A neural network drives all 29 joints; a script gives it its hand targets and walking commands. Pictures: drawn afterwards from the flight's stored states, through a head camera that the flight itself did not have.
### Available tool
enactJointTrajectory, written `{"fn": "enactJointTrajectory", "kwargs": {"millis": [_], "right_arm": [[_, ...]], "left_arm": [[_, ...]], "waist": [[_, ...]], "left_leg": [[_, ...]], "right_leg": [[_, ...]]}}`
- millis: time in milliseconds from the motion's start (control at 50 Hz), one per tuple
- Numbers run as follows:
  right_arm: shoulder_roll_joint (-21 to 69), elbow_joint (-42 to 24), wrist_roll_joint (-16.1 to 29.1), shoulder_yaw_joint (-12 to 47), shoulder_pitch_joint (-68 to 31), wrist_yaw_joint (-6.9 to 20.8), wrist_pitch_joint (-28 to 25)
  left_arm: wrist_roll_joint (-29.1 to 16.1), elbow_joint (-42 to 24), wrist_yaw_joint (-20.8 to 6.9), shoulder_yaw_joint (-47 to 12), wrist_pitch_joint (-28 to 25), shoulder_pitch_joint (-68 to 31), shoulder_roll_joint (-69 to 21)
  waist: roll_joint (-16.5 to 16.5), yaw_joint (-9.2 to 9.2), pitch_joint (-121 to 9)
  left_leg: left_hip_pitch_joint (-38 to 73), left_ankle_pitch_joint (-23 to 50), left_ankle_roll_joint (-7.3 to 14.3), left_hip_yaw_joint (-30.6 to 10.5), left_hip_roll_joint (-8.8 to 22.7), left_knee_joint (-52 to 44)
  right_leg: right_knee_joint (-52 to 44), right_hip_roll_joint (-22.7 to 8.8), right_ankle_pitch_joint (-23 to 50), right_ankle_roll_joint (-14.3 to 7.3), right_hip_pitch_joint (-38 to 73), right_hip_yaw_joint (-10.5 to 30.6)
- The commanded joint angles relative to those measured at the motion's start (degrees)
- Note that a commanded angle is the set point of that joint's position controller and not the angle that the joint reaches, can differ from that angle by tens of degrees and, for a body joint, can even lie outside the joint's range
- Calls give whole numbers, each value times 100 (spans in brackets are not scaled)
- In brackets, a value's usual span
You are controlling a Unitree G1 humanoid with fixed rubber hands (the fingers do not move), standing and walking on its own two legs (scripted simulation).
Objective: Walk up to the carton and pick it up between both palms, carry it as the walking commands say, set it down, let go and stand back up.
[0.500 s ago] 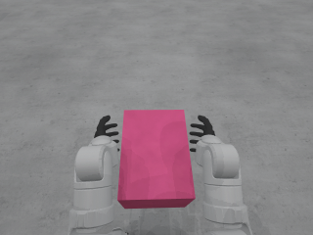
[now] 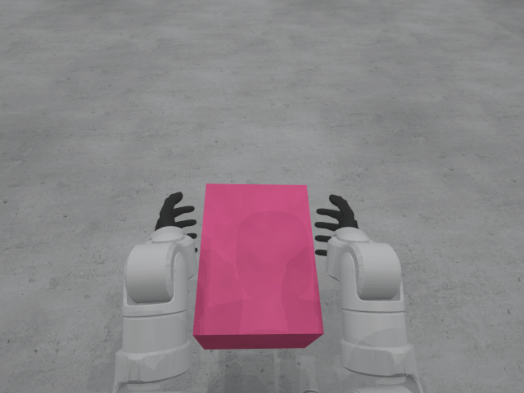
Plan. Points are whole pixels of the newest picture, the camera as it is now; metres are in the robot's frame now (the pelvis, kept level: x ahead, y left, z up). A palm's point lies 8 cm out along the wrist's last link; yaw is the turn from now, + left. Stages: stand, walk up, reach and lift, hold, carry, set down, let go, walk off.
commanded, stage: carry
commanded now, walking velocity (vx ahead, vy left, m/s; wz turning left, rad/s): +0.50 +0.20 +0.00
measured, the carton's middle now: (255, 266) +0.33 +0.00 -0.01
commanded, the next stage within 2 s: none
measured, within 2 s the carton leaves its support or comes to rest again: neither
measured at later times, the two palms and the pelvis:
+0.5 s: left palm (119, 110) +0.65 +0.28 +0.08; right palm (239, 109) +0.65 +0.03 +0.08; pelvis +0.33 +0.14 -0.02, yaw +1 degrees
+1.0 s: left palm (109, 44) +0.95 +0.38 +0.09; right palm (202, 46) +0.96 +0.13 +0.08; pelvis +0.65 +0.23 -0.01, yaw +4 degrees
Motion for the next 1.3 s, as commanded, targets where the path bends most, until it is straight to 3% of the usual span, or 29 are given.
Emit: {"fn": "enactJointTrajectory", "kwargs": {"millis": [0,40,60,80,100,140,200,300,360,420,440,460,480,500,520,560,680,820,880,900,920,940,960,980,1000,1060,1120,1220,1280], "right_arm": [[5925,-1,2443,3341,-2587,2372,13],[5894,102,2432,3294,-2582,2383,50],[5897,187,2450,3289,-2662,2406,73],[5904,224,2412,3398,-2703,2406,108],[5856,-18,2497,3365,-3044,2395,33],[6053,68,2544,3347,-3203,2368,-44],[6212,-81,2459,3411,-3182,2297,-166],[6190,-205,2322,3471,-2859,2185,-207],[6066,-373,2336,3554,-2717,2158,-153],[6033,-310,2399,3565,-2566,2193,-76],[6021,-193,2409,3538,-2470,2223,-54],[6000,-161,2423,3495,-2394,2263,-47],[6012,162,2382,3360,-2147,2288,-72],[6129,145,2447,3383,-2317,2333,-122],[6199,123,2422,3380,-2396,2350,-157],[6280,-122,2401,3362,-2689,2374,-242],[6158,-213,2499,3396,-2644,2372,-213],[5954,-28,2442,3322,-2620,2392,-18],[5883,91,2421,3271,-2570,2390,56],[5879,130,2422,3258,-2571,2400,68],[5889,177,2449,3267,-2691,2423,81],[5859,118,2487,3348,-2872,2429,113],[5882,2,2484,3356,-2979,2401,61],[5931,-45,2552,3358,-3137,2388,13],[6046,8,2555,3358,-3180,2377,-33],[6201,-101,2435,3404,-3130,2299,-162],[6232,-150,2326,3395,-2959,2214,-213],[6081,-361,2304,3536,-2693,2159,-149],[6053,-340,2381,3583,-2580,2190,-71]], "left_arm": [[-2553,247,-2466,-3417,72,-2452,-5938],[-2567,422,-2485,-3414,75,-2288,-6041],[-2507,613,-2486,-3347,56,-2075,-6075],[-2476,1058,-2527,-3250,5,-2081,-5926],[-2599,858,-2519,-3266,-2,-2416,-6102],[-2732,626,-2480,-3312,-55,-2766,-6272],[-2756,442,-2495,-3302,-78,-2798,-6311],[-2697,22,-2515,-3337,-48,-2561,-5935],[-2632,-25,-2533,-3309,13,-2218,-5876],[-2628,-26,-2539,-3356,78,-2111,-5819],[-2608,22,-2543,-3379,106,-2109,-5823],[-2592,48,-2554,-3396,124,-2114,-5800],[-2621,107,-2547,-3401,219,-2209,-5894],[-2595,274,-2533,-3358,168,-2474,-5862],[-2693,197,-2542,-3474,85,-2779,-5989],[-2834,-116,-2544,-3724,-37,-3233,-6218],[-2472,8,-2359,-3529,-50,-2511,-6075],[-2495,177,-2440,-3433,42,-2494,-5902],[-2539,345,-2469,-3409,73,-2484,-5907],[-2550,422,-2474,-3416,71,-2376,-5984],[-2497,600,-2470,-3367,55,-2137,-6068],[-2498,865,-2489,-3291,2,-2171,-5911],[-2571,890,-2497,-3287,13,-2338,-6043],[-2654,725,-2486,-3290,-7,-2515,-6146],[-2693,592,-2472,-3323,-42,-2691,-6223],[-2739,379,-2501,-3331,-71,-2761,-6278],[-2761,173,-2530,-3339,-60,-2614,-6041],[-2626,3,-2560,-3320,9,-2190,-5869],[-2611,32,-2563,-3348,79,-2078,-5828]], "waist": [[480,-6,-1725],[375,250,-2170],[-156,511,-2359],[-2048,295,-2373],[-1008,231,-2347],[164,216,-2055],[-346,240,-1695],[-963,268,-1390],[-1135,296,-1473],[-1109,161,-1874],[-831,59,-2233],[-44,-63,-2697],[2092,-55,-3081],[1900,-6,-2791],[1239,-30,-2647],[488,-18,-2522],[585,27,-2249],[505,-3,-1559],[397,77,-1787],[389,250,-2101],[54,541,-2354],[-1647,398,-2329],[-1189,245,-2285],[-371,234,-2223],[47,224,-2139],[-384,253,-1714],[-798,311,-1369],[-1163,312,-1407],[-1217,196,-1749]], "left_leg": [[1012,4893,256,-263,1329,665],[-51,5387,-138,72,1073,2279],[-1394,4556,-275,-37,861,3641],[-3389,117,-579,-652,113,5197],[-3817,-352,-443,-1583,471,6149],[-3895,-36,-457,-1734,934,5912],[-3506,-121,-598,-1413,1092,4192],[-3006,942,-668,-600,917,1931],[-2286,1900,-587,-309,760,1188],[-843,1964,-488,199,396,519],[204,1338,-391,315,195,533],[1156,945,-263,-750,1107,616],[2409,606,517,-3085,2275,154],[2472,1063,655,-3209,2417,-35],[2300,1906,574,-2724,2267,254],[1618,2699,485,-1964,2077,303],[1317,2500,744,-1293,1918,-321],[1086,4069,377,-520,1459,-75],[912,5725,90,-79,1167,1240],[211,5862,-126,66,1082,2179],[-1076,5084,-269,-55,920,3472],[-2960,1405,-534,-519,283,4904],[-3672,-375,-465,-1440,316,6039],[-3766,-313,-392,-1728,624,6186],[-3807,-87,-429,-1739,828,5941],[-3506,24,-559,-1402,1020,4314],[-3442,285,-694,-992,980,2995],[-2292,2034,-580,-389,738,1202],[-1052,2288,-518,80,397,505]], "right_leg": [[-618,274,307,-83,862,-355],[-1106,171,853,-254,2838,-206],[-1338,-667,244,-576,4059,1284],[-1865,-2139,941,-1385,5071,4106],[-1865,-2337,1263,-1500,4982,4084],[-1894,-2091,1529,-1240,4317,2942],[-2285,-1699,917,-715,3604,1648],[-2421,-1285,2562,-372,3602,433],[-2392,-1218,2778,-158,3712,67],[-1270,-952,3127,123,3520,-353],[-340,-698,2749,258,2994,-387],[1096,-551,1065,422,2197,-301],[2538,134,-1545,536,165,160],[3323,74,-1972,334,-772,820],[3479,-116,-1837,192,-980,1093],[2782,-540,-1369,173,-701,1188],[1427,-382,-843,144,-533,513],[9,47,130,4,100,-84],[-813,429,521,-88,1351,-524],[-1043,271,886,-213,2561,-343],[-1189,-402,548,-479,3910,803],[-1668,-2008,1241,-1290,4833,3687],[-1819,-2274,1765,-1461,4956,4129],[-1728,-2171,2072,-1356,4684,3526],[-1768,-2074,1998,-1214,4469,2993],[-2236,-1665,1070,-684,3728,1690],[-2462,-1516,2049,-605,3605,988],[-2461,-1217,2838,-162,3679,90],[-1402,-957,3332,114,3627,-335]]}}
